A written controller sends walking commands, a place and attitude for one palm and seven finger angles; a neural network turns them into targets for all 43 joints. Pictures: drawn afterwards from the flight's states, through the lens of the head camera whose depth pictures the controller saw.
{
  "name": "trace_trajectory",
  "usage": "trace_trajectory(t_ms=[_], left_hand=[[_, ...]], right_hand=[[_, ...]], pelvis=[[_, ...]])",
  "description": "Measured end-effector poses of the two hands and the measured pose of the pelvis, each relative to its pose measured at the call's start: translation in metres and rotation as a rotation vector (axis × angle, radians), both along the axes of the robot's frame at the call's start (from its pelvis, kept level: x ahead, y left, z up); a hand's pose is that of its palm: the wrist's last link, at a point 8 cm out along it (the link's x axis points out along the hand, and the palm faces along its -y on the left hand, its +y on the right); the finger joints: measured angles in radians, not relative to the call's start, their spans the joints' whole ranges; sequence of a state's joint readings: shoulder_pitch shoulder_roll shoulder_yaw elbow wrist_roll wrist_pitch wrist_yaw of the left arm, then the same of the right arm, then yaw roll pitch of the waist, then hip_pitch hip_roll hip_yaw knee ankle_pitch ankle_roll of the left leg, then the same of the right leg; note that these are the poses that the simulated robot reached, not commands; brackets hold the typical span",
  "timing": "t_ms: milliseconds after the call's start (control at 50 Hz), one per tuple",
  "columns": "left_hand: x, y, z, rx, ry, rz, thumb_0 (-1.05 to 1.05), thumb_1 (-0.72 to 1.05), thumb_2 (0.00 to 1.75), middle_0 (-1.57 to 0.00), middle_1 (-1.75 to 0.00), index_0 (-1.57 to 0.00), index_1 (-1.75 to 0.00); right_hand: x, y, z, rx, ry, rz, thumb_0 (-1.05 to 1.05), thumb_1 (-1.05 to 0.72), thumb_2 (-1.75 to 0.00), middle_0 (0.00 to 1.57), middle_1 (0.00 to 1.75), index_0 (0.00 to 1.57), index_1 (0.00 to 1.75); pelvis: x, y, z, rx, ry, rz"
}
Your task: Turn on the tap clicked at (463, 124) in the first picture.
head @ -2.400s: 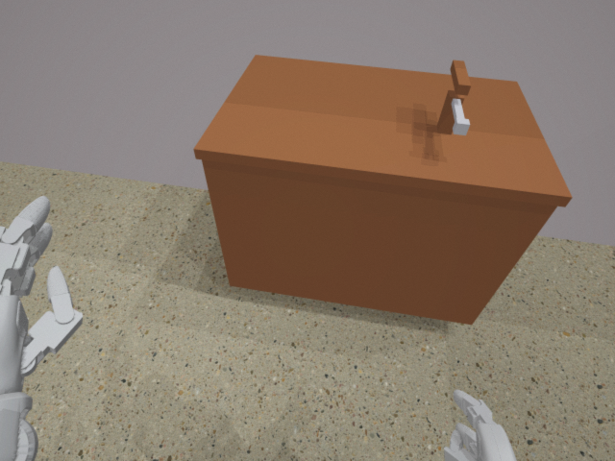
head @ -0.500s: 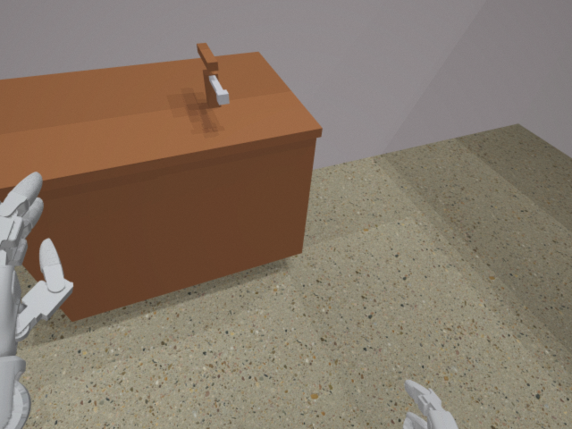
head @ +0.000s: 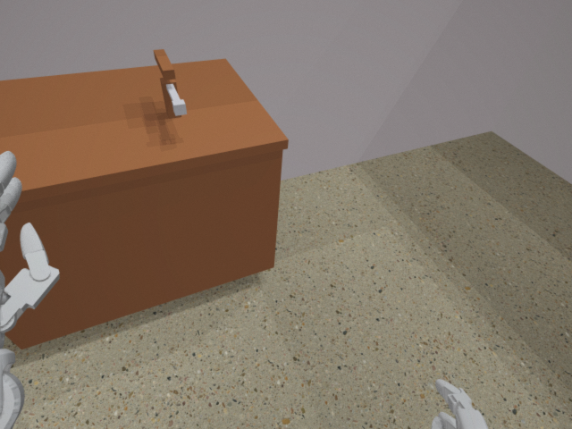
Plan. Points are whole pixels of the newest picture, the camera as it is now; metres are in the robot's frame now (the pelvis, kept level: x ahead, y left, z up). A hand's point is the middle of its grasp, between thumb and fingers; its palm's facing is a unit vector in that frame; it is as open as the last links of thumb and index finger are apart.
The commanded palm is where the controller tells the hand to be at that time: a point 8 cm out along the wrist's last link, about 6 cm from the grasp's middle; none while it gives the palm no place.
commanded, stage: take the last steps up to it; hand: left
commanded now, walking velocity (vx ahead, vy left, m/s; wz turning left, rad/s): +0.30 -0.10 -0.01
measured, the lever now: (179, 107) +0.81 +0.30 +0.04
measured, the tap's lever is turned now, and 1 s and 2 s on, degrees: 0 0 0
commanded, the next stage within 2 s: come to a stop and stand still in 1.68 s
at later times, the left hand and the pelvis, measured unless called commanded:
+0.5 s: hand (187, 206) +0.32 +0.14 +0.19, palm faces +0.42 -0.80 -0.43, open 7.4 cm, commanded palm +0.26 +0.19 +0.19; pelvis +0.11 -0.10 +0.01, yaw +2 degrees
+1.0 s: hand (237, 152) +0.45 +0.10 +0.18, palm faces +0.47 -0.77 -0.43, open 7.4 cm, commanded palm +0.39 +0.14 +0.19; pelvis +0.25 -0.15 +0.00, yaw +4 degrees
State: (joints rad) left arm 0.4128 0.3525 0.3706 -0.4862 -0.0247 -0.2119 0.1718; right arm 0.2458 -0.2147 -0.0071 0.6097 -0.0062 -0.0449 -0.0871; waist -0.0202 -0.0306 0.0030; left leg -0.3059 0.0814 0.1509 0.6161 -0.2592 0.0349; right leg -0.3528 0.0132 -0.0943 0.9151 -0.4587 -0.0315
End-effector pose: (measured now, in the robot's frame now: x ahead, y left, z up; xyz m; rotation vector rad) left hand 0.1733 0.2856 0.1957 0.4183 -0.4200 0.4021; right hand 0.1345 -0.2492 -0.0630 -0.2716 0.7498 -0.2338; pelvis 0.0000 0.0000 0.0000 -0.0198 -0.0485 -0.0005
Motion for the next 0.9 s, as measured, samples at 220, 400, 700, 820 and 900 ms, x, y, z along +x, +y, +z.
trace_trajectory(t_ms=[220, 400, 700, 820, 900], left_hand=[[0.042, -0.049, 0.010, 0.080, 0.136, 0.004, 0.01, 0.89, 0.90, -0.21, -0.30, -0.21, -0.30], [0.085, -0.097, -0.002, 0.056, 0.134, 0.026, 0.01, 0.89, 0.90, -0.21, -0.30, -0.21, -0.30], [0.171, -0.097, -0.001, 0.034, 0.038, 0.028, 0.01, 0.89, 0.90, -0.21, -0.30, -0.21, -0.30], [0.200, -0.123, 0.007, 0.074, 0.103, 0.001, 0.01, 0.89, 0.90, -0.21, -0.30, -0.21, -0.30], [0.211, -0.143, 0.008, 0.149, 0.117, 0.024, 0.01, 0.89, 0.90, -0.21, -0.30, -0.21, -0.30]], right_hand=[[0.064, 0.022, -0.008, 0.205, -0.028, 0.106, 0.01, -0.90, -0.90, 0.20, 0.30, 0.20, 0.30], [0.107, -0.055, -0.037, 0.141, 0.078, 0.099, 0.01, -0.90, -0.90, 0.20, 0.30, 0.20, 0.30], [0.196, -0.094, -0.003, 0.026, -0.024, 0.033, 0.01, -0.91, -0.90, 0.19, 0.30, 0.19, 0.30], [0.225, -0.073, -0.009, 0.155, -0.032, 0.079, 0.01, -0.90, -0.90, 0.20, 0.30, 0.20, 0.30], [0.245, -0.078, -0.030, 0.206, -0.013, 0.114, 0.01, -0.90, -0.90, 0.20, 0.30, 0.20, 0.30]], pelvis=[[0.047, -0.043, 0.012, -0.014, 0.022, -0.011], [0.085, -0.084, -0.001, 0.013, 0.022, 0.025], [0.170, -0.098, -0.002, 0.035, 0.033, 0.025], [0.201, -0.117, 0.006, 0.011, 0.050, 0.025], [0.225, -0.137, -0.005, 0.012, 0.040, 0.041]])
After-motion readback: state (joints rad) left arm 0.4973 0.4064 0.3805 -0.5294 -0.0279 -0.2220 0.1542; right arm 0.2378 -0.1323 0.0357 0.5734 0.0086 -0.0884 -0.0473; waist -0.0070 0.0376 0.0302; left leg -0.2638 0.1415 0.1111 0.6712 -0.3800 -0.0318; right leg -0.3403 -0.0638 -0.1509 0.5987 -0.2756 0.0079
